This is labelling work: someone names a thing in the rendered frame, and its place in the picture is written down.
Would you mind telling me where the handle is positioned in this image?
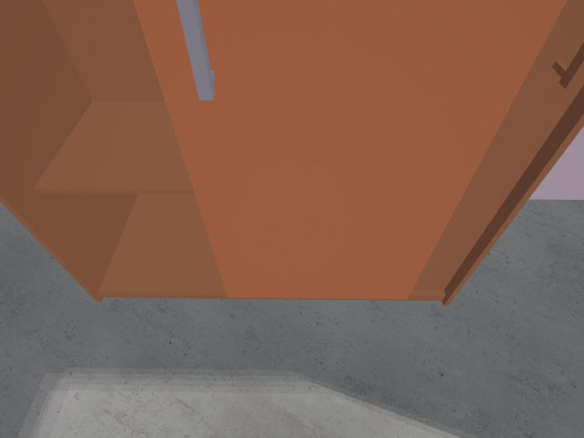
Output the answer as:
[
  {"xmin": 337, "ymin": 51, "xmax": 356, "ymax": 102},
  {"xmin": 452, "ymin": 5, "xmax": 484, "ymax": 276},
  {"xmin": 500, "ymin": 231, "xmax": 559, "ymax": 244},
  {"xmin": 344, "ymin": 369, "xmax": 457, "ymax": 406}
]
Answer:
[
  {"xmin": 176, "ymin": 0, "xmax": 215, "ymax": 100},
  {"xmin": 559, "ymin": 43, "xmax": 584, "ymax": 89}
]

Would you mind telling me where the wardrobe door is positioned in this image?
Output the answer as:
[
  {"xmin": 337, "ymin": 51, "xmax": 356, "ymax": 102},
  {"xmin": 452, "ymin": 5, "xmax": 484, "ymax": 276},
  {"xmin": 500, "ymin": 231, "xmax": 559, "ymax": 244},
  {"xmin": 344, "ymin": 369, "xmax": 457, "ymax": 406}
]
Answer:
[
  {"xmin": 412, "ymin": 0, "xmax": 584, "ymax": 290},
  {"xmin": 133, "ymin": 0, "xmax": 568, "ymax": 299}
]

